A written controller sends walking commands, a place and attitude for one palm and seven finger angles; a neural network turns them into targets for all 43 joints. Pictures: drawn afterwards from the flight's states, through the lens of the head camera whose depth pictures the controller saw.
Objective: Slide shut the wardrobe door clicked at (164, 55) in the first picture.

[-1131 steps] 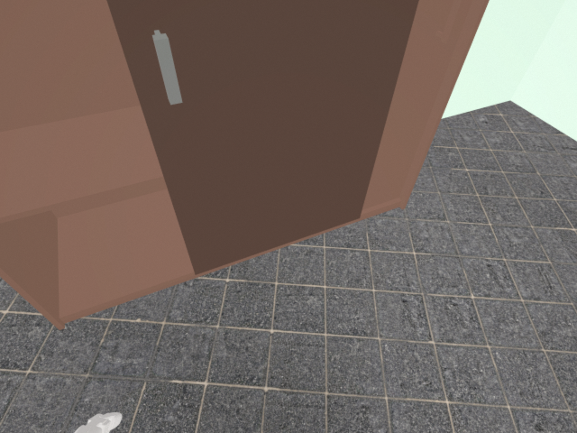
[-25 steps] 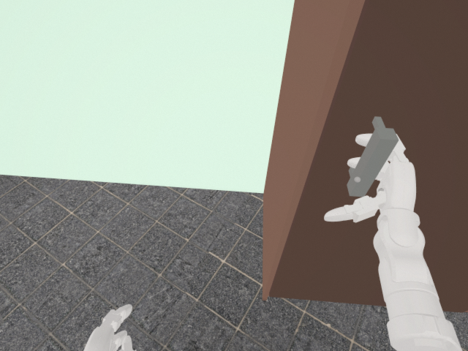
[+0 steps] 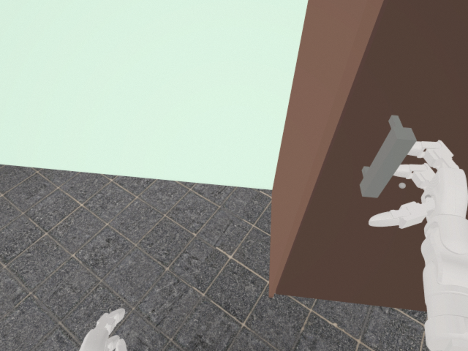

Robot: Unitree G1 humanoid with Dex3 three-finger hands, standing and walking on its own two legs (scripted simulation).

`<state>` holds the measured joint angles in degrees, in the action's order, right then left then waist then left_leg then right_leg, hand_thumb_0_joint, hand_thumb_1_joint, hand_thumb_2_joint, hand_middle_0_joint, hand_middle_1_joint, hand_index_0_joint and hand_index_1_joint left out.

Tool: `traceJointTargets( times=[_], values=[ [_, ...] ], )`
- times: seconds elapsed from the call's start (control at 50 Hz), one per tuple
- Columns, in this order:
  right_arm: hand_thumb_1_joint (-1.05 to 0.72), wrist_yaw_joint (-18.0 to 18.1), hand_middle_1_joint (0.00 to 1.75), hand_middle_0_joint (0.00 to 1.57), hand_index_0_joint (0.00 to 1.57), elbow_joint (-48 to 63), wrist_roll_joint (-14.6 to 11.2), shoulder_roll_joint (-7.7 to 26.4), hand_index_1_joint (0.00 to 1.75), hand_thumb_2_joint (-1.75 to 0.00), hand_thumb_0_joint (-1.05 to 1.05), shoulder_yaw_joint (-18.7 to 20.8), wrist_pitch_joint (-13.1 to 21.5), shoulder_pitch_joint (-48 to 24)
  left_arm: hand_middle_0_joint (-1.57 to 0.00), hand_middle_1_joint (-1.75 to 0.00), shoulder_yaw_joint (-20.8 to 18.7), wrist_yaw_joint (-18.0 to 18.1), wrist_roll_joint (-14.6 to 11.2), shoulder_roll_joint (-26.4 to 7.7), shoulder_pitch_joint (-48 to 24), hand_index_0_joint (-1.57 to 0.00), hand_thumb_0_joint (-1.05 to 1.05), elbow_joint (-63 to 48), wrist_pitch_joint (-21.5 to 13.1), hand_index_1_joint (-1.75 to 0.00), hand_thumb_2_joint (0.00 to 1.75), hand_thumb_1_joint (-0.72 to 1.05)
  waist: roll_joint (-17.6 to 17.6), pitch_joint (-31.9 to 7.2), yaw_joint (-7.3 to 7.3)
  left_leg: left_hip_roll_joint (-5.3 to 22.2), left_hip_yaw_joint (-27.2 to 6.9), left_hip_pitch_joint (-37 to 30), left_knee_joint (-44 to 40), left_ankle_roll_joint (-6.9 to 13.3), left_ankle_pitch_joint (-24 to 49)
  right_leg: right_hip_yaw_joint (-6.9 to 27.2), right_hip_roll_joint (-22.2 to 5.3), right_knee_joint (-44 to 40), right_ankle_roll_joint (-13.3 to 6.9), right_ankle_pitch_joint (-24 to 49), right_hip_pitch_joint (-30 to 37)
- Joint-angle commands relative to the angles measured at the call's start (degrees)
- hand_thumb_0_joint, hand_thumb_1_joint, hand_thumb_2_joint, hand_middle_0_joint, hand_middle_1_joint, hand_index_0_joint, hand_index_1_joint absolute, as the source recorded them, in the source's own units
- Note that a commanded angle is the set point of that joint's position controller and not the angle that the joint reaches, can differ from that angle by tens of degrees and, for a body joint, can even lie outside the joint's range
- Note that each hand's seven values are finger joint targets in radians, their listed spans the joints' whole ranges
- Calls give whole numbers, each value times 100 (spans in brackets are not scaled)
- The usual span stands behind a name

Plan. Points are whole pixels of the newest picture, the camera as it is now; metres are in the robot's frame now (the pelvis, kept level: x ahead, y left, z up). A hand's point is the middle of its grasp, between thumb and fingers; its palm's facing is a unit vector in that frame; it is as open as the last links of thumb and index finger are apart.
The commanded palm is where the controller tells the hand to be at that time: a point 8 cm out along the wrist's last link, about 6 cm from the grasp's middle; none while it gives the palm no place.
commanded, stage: slip the hand off the handle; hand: right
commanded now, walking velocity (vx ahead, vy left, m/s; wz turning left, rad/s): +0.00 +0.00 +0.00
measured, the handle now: (381, 156) +0.42 -0.21 +0.13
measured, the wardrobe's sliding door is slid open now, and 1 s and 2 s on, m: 0.00 0.00 0.00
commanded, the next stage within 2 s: draw the hand back to the body in 0.68 s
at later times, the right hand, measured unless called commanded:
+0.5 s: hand (437, 235) +0.29 -0.27 +0.10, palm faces +0.27 +0.95 -0.14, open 14.7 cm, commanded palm +0.24 -0.31 +0.12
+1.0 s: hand (452, 261) +0.24 -0.26 +0.13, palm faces +0.08 +1.00 -0.04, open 14.7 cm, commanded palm +0.20 -0.31 +0.13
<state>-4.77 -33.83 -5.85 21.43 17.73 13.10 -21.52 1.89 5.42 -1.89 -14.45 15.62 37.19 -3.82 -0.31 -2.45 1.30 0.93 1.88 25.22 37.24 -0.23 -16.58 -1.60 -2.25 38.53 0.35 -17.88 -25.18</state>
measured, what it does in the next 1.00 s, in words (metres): stands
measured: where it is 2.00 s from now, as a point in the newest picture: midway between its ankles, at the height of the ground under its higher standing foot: outside the picture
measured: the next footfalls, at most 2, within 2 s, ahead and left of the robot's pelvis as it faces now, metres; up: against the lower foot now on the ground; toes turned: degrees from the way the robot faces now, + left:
none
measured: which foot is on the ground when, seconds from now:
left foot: down 0.00-1.00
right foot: down 0.00-1.00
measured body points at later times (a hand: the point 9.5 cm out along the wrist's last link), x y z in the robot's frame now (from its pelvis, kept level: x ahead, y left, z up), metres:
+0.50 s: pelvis +0.01 -0.01 +0.00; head +0.02 +0.00 +0.45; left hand +0.19 +0.23 -0.08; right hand +0.27 -0.32 +0.11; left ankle +0.03 +0.12 -0.72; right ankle +0.02 -0.12 -0.72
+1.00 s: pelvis +0.01 +0.00 +0.00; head -0.01 +0.01 +0.45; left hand +0.20 +0.22 -0.07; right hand +0.23 -0.31 +0.13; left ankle +0.03 +0.12 -0.72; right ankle +0.02 -0.12 -0.72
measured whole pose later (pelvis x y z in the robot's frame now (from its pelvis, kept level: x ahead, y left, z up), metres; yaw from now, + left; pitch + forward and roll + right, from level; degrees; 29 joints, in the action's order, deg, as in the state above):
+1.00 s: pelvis +0.01 +0.00 +0.00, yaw -2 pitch +0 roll +1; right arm -23.4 -4.5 -21.4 21.6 20.7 2.5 6.9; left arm 4.0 7.6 -3.2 -14.6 14.5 35.8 -14.7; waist -2.6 -3.2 -2.6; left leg 1.0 4.4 17.9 36.8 0.0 -18.5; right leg 1.0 -2.0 39.7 0.7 -19.7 -19.6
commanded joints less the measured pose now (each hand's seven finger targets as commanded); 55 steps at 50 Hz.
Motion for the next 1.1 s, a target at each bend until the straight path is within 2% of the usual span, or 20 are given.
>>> traceJointTargets(
  times=[0.0,0.02,0.08,0.26,0.34,0.46,0.5,0.54,0.6,0.64,0.66,0.72,0.78,0.8,0.82,0.86,0.88,0.92,0.96,1.08],
  values=[
    [55,11,115,25,25,1179,-234,1830,115,-20,0,974,457,-1560,-20,-30,-362,38,21,-801,-185,-20,0,-809,-314,-30,90,90,-212,-1705,-268,-110,-172,-899,-542,91,631,-41,280,-504,-207,649,326],
    [55,-67,115,25,25,1344,-283,1682,115,-20,0,888,492,-1330,-20,-30,-377,6,26,-805,-170,-20,0,-840,-343,-30,90,90,-350,-1798,-292,-130,-130,-903,-474,115,855,-42,281,-473,-200,832,433],
    [55,-287,115,25,25,1541,-355,1300,115,-20,0,520,523,-1017,-20,-30,-417,-58,5,-850,-118,-20,0,-855,-417,-30,90,90,-166,-1601,-150,-177,-61,-637,-446,101,916,-14,236,-408,-221,886,483],
    [55,-333,115,25,25,2708,-549,1378,115,-20,0,686,474,-198,-20,-30,-407,-2,2,-868,-308,-20,0,-912,-658,-30,90,90,-176,-1332,-230,-194,9,-489,-443,113,488,124,224,-457,-207,676,528],
    [55,-295,115,25,25,3317,-549,1165,115,-20,0,612,464,464,-20,-30,-374,-7,26,-777,-473,-20,0,-991,-783,-30,90,90,-489,-1429,-337,-198,84,-558,-322,142,754,152,222,-465,-162,991,726],
    [55,-313,115,25,25,3796,-635,947,115,-20,0,543,203,1257,-20,-30,-328,-8,26,-745,-542,-20,0,-1048,-886,-30,90,90,-242,-1212,-346,-220,156,-586,-318,129,889,188,208,-440,-137,1074,704],
    [55,-342,115,25,25,4062,-649,763,115,-20,0,394,102,1458,-20,-30,-302,-14,8,-685,-589,-20,0,-1085,-924,-30,90,90,-409,-1128,-364,-206,177,-562,-297,130,940,194,210,-452,-110,1117,733],
    [55,-351,115,25,25,4088,-677,781,115,-20,0,445,11,1635,-20,-30,-293,4,10,-685,-583,-20,0,-1069,-942,-30,90,90,-195,-985,-338,-210,192,-515,-333,115,895,218,208,-460,-100,1043,682],
    [55,-393,115,25,25,4595,-702,703,115,-20,0,424,-1,2078,-20,-30,-275,-19,25,-637,-641,-20,0,-1158,-982,-30,90,90,-408,-1139,-436,-197,185,-675,-276,135,1057,197,237,-428,-91,1228,753],
    [55,-402,115,25,25,4663,-731,713,115,-20,0,465,-49,2408,-20,-30,-264,-19,33,-634,-612,-20,0,-1160,-996,-30,90,90,-297,-1019,-435,-203,207,-640,-274,123,1077,214,233,-411,-82,1230,696],
    [55,-408,115,25,25,4720,-757,781,115,-20,0,517,-49,2407,-20,-30,-264,-8,39,-660,-597,-20,0,-1133,-988,-30,90,90,-175,-944,-388,-214,185,-636,-306,120,1032,208,240,-376,-100,1162,643],
    [55,-430,115,25,25,4902,-771,732,115,-20,0,444,-7,2137,-20,-30,-239,32,29,-627,-671,-20,0,-1110,-1041,-30,90,90,-418,-796,-329,-195,158,-440,-351,115,732,221,257,-380,-98,881,624],
    [55,-439,115,25,25,4810,-759,763,115,-20,0,374,33,1689,-20,-30,-224,105,23,-655,-682,-20,0,-1018,-1119,-30,90,90,-357,-703,-224,-182,113,-279,-423,103,316,267,262,-368,-114,521,552],
    [55,-1139,115,25,25,4357,-1453,556,115,-20,0,233,-151,1621,-20,-30,-147,198,-88,-800,-675,-20,0,-958,-1214,-30,90,90,-345,-881,-36,-153,72,-593,-579,141,279,280,242,-450,-119,355,792],
    [55,-1512,115,25,25,4553,-1572,938,115,-20,0,412,-220,1258,-20,-30,-133,299,-132,-788,-771,-20,0,-989,-1286,-30,90,90,-390,-1034,-169,-124,12,-798,-620,132,365,292,251,-458,-159,378,827],
    [55,-1960,115,25,25,4272,-1657,1582,115,-20,0,962,-481,1383,-20,-30,-107,401,-121,-830,-789,-20,0,-1014,-1376,-30,90,90,-402,-1159,-323,-109,-69,-1087,-662,147,600,301,256,-470,-197,641,810],
    [55,-2040,115,25,25,4304,-1666,1365,115,-20,0,822,-570,1368,-20,-30,-86,393,-132,-748,-828,-20,0,-1072,-1420,-30,90,90,-440,-1048,-337,-100,-29,-1054,-647,134,750,309,257,-523,-196,770,846],
    [55,-1951,115,25,25,4201,-1723,1316,115,-20,0,1017,-708,1801,-20,-30,-91,330,-130,-698,-820,-20,0,-1136,-1499,-30,90,90,-510,-861,-486,-122,21,-1038,-693,135,734,312,258,-599,-159,800,822],
    [55,-1834,115,25,25,4043,-1808,1325,115,-20,0,1211,-809,2080,-20,-30,-100,244,-128,-719,-797,-20,0,-1166,-1532,-30,90,90,-198,-716,-562,-137,41,-1117,-729,126,653,316,264,-626,-127,796,680],
    [55,-1703,115,25,25,4441,-1761,1008,115,-20,0,1003,-1053,2675,-20,-30,-164,95,-180,-752,-776,-20,0,-1323,-1596,-30,90,90,-165,-492,-512,-92,-19,-947,-859,67,419,179,249,-670,-155,638,642]
  ],
)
